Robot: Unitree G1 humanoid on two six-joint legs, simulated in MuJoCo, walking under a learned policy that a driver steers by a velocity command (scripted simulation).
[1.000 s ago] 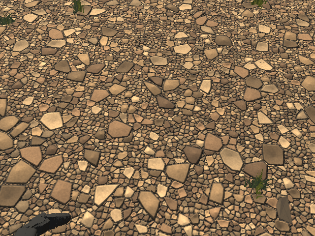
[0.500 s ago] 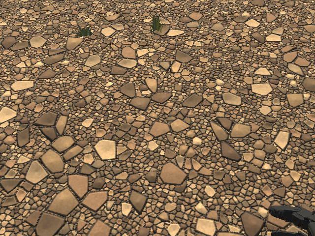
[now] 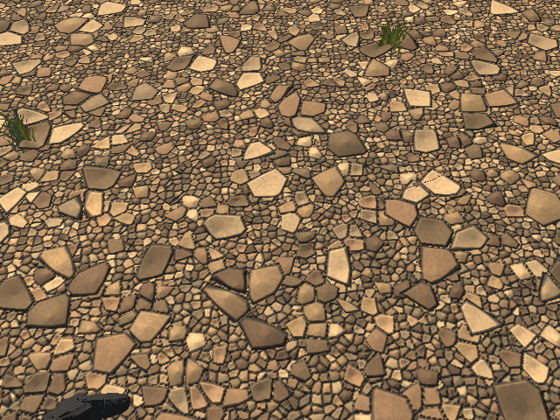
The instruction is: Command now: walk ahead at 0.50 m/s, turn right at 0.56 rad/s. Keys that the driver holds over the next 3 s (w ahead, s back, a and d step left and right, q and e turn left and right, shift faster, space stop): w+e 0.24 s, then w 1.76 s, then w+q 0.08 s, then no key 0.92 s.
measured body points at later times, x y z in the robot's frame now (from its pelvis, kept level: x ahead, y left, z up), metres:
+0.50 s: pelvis +0.29 -0.03 +0.01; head +0.31 -0.04 +0.46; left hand +0.39 +0.25 -0.10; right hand +0.46 -0.30 -0.07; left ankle +0.46 +0.07 -0.71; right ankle +0.15 -0.10 -0.72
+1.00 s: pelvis +0.56 -0.08 +0.01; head +0.59 -0.09 +0.46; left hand +0.85 +0.07 -0.06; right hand +0.48 -0.36 -0.12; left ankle +0.46 +0.06 -0.72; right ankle +0.68 -0.25 -0.70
